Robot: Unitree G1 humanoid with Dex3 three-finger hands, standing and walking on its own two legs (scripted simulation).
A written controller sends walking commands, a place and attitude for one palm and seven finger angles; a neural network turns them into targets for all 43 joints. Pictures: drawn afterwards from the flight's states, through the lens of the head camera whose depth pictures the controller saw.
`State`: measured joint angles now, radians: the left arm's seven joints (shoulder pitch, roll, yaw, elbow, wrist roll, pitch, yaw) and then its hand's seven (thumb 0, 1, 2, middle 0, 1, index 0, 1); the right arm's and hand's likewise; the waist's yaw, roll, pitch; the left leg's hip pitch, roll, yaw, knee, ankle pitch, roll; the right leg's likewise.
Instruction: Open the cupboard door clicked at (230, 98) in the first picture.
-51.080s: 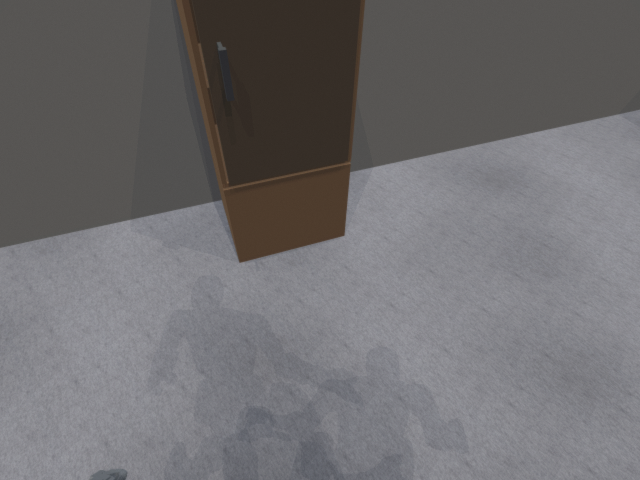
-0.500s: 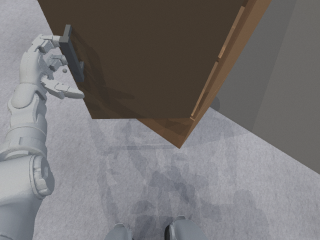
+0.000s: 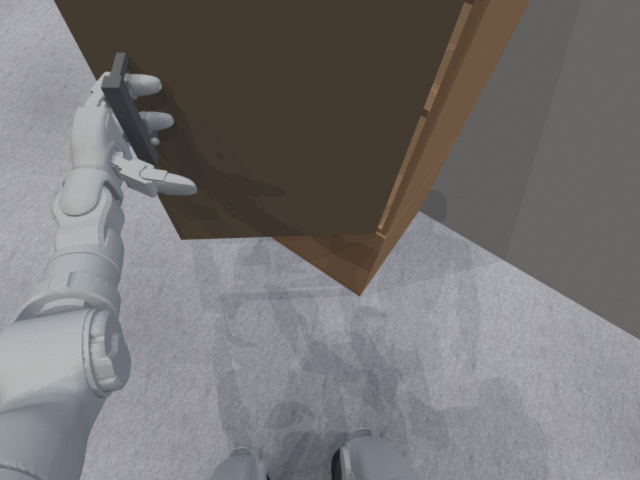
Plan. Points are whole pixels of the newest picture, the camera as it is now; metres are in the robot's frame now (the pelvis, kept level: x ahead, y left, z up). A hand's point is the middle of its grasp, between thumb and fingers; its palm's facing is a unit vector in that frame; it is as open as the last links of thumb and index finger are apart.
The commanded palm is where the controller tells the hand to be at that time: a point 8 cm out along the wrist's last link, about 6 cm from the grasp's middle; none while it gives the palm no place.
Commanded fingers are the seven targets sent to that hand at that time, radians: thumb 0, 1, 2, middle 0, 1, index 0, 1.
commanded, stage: slide the fingers in behind the handle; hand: left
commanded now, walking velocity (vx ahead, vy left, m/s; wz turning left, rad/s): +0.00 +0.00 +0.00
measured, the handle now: (135, 113) +0.56 +0.19 +0.09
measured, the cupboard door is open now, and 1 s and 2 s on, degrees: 39 39 64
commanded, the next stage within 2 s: close the thumb around the handle in 0.34 s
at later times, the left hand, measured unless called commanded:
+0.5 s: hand (149, 141) +0.51 +0.16 +0.09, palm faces -0.01 -1.00 -0.01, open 13.9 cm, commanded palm +0.48 +0.21 +0.09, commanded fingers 0.00 -0.28 0.40 -0.32 -1.22 -0.32 -1.22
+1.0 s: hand (151, 142) +0.51 +0.16 +0.09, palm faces -0.02 -1.00 +0.00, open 6.5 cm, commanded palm +0.48 +0.21 +0.09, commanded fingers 0.00 0.90 0.90 -0.40 -1.35 -0.40 -1.35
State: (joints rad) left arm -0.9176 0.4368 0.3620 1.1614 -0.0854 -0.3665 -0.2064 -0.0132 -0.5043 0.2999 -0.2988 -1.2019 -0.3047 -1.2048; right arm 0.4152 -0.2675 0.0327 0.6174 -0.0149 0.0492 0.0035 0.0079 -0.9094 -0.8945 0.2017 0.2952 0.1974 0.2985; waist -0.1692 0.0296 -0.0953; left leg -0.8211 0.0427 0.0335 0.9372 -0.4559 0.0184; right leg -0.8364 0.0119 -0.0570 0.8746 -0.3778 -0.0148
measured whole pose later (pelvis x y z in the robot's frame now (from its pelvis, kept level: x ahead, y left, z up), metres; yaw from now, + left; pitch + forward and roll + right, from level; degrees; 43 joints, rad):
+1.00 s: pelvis +0.00 +0.00 +0.00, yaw +0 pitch +20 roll -2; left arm -0.91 0.43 0.35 1.16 -0.09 -0.37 -0.21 0.00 0.58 0.76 -0.38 -1.32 -0.38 -1.32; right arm 0.41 -0.27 0.03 0.62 -0.02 0.04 0.00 0.01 -0.91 -0.89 0.20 0.30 0.20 0.30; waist -0.16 0.03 -0.10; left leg -0.82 0.04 0.03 0.94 -0.46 0.02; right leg -0.83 0.01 -0.05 0.87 -0.38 -0.01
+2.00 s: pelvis +0.01 -0.01 +0.02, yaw +2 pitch +10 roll +0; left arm -0.10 -0.08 -0.05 0.24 0.02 -0.20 0.47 0.01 0.75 0.80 -0.35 -1.33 -0.36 -1.32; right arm 0.20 -0.19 0.01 0.55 -0.06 0.02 0.03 0.01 -0.91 -0.89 0.20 0.29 0.20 0.30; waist 0.00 0.03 -0.12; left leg -0.54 0.02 0.02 0.80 -0.43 0.00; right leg -0.57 -0.01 -0.06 0.79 -0.39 -0.03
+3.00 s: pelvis -0.01 -0.03 +0.02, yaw +4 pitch +6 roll +0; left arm 0.06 -0.09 -0.26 0.11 0.07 -0.16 0.55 0.00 -0.37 0.36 -0.30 -1.15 -0.32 -1.15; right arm 0.20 -0.19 0.02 0.57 -0.07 0.00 -0.01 0.02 -0.91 -0.90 0.20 0.30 0.20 0.30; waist 0.00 0.04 -0.08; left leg -0.51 0.01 -0.01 0.82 -0.41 -0.02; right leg -0.53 -0.01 -0.10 0.82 -0.39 -0.05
